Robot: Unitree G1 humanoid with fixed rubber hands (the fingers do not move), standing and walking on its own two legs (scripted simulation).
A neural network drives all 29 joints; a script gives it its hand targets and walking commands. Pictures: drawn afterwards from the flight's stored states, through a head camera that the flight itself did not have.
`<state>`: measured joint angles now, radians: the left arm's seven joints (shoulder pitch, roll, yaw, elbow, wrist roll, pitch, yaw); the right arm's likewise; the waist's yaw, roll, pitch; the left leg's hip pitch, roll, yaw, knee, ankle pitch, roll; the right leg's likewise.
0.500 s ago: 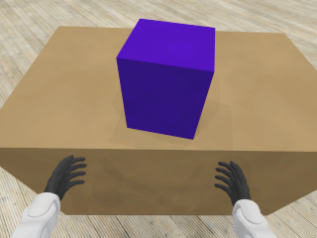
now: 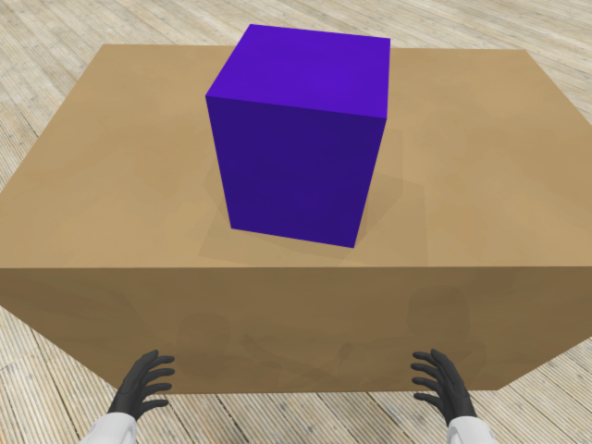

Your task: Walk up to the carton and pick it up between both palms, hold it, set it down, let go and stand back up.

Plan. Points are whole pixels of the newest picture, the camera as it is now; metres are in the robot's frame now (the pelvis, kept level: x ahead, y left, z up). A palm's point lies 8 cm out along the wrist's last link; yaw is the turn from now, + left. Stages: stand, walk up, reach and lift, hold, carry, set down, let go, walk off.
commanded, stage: set down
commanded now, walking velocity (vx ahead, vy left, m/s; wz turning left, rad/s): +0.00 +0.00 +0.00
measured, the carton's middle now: (304, 141) +0.53 +0.00 +0.11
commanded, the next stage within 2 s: let go in 0.34 s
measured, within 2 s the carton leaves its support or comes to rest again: neither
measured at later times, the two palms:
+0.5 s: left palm (135, 432) +0.15 +0.22 -0.09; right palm (469, 438) +0.15 -0.23 -0.09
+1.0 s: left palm (133, 425) +0.16 +0.23 -0.09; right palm (465, 442) +0.14 -0.23 -0.09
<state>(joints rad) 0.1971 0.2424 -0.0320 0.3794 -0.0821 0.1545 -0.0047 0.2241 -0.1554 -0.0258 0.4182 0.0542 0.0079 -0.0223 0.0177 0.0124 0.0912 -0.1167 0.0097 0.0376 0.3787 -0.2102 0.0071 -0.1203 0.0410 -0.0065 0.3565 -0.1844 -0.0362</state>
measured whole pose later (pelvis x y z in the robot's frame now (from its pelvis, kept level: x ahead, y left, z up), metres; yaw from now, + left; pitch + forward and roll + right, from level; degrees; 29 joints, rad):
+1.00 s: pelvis +0.01 +0.01 +0.00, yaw -1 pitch -2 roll +0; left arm 0.18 0.19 -0.01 0.58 0.01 0.08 0.03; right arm 0.18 -0.21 -0.02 0.78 0.00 -0.19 0.03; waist 0.01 0.00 0.06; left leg -0.13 0.01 0.06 0.41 -0.24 0.02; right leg -0.14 0.04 0.00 0.39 -0.21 -0.03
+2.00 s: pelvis -0.04 +0.02 -0.01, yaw +2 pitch -2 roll +0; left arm 0.45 0.21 0.00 0.92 0.01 -0.03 0.02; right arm 0.39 -0.24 -0.01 0.92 0.00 -0.01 0.00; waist 0.00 0.02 0.00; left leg -0.24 -0.03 0.01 0.46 -0.18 0.04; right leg -0.24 -0.01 -0.02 0.46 -0.18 0.00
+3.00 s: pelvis +0.00 +0.00 +0.00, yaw +3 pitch -2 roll +0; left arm 0.35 0.18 -0.02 1.00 0.00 -0.02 0.04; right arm 0.33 -0.20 0.02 1.02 0.00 -0.01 -0.04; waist 0.00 0.02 0.01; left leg -0.18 -0.01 -0.02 0.42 -0.21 0.00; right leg -0.17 0.03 -0.03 0.41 -0.21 -0.03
